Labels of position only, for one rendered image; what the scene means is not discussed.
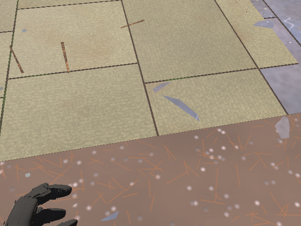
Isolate robot left hand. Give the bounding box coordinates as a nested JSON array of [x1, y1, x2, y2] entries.
[[4, 183, 78, 226]]

